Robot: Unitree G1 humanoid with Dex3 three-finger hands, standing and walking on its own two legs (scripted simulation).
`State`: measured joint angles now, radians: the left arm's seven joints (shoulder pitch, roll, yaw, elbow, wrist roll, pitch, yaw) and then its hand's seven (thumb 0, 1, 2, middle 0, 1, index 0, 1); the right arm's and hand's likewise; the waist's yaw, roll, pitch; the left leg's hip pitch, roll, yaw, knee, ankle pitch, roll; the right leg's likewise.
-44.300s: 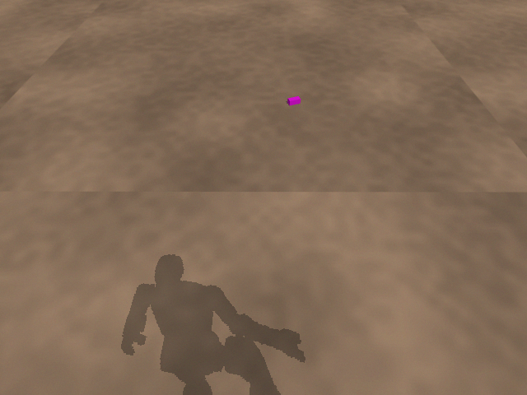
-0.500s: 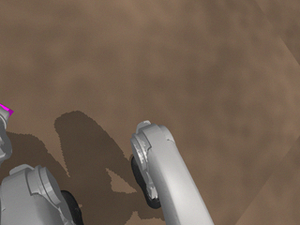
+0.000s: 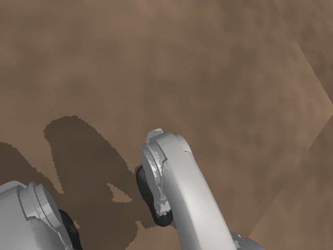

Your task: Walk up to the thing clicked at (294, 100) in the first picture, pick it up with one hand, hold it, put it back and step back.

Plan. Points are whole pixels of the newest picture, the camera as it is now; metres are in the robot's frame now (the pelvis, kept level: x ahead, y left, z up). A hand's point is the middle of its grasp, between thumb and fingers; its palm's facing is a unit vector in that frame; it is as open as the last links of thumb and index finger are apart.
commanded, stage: rest palm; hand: left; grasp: from above
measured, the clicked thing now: out of the picture +0.47 +0.30 -0.30
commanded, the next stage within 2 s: close in 0.74 s
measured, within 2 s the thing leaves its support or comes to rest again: neither
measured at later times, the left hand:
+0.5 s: hand out of the picture +0.46 +0.29 -0.25, palm faces -0.28 -0.32 -0.91, open 12.2 cm
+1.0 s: hand out of the picture +0.47 +0.30 -0.26, palm faces -0.29 -0.31 -0.91, open 11.8 cm
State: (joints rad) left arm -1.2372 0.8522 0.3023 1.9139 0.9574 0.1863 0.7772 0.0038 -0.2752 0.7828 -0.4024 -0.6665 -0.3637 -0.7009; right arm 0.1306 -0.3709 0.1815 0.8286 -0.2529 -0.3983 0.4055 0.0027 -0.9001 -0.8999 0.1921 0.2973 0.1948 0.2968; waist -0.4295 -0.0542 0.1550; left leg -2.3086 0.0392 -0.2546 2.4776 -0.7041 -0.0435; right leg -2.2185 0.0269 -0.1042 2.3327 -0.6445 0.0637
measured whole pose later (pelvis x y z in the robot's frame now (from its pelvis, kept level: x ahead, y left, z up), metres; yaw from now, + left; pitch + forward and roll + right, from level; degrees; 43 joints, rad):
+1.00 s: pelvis -0.01 +0.01 +0.00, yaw -3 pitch +26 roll -16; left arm -1.26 1.00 0.20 1.88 0.89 0.17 0.76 0.00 -0.16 0.68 -0.46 -0.63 -0.44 -0.65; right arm 0.13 -0.39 0.33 0.72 -0.25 -0.41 0.40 0.00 -0.90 -0.90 0.19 0.30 0.20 0.30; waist -0.47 -0.15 0.28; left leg -2.30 0.03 -0.31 2.51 -0.70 -0.01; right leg -2.16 0.04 -0.15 2.30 -0.63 0.09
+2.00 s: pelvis -0.01 +0.01 +0.01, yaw -4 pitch +27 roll -16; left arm -1.28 1.05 0.21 1.86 0.89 0.19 0.72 0.00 0.36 0.32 -0.86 -0.36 -0.87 -0.35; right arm 0.15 -0.40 0.36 0.68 -0.25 -0.38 0.36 0.01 -0.90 -0.90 0.19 0.30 0.20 0.30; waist -0.49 -0.16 0.30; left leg -2.30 0.04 -0.31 2.48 -0.69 -0.01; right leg -2.15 0.04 -0.16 2.26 -0.61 0.09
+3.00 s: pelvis +0.00 +0.01 +0.01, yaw -2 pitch +31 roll -14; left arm -1.20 0.91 0.22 1.64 0.89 0.26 0.59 0.00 0.44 0.10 -1.01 -0.19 -1.02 -0.16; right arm 0.21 -0.37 0.25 0.72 -0.20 -0.34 0.36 0.00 -0.90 -0.90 0.20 0.30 0.20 0.30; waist -0.41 -0.08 0.16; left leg -2.32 0.05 -0.26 2.44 -0.69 -0.02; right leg -2.20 0.03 -0.13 2.25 -0.62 0.07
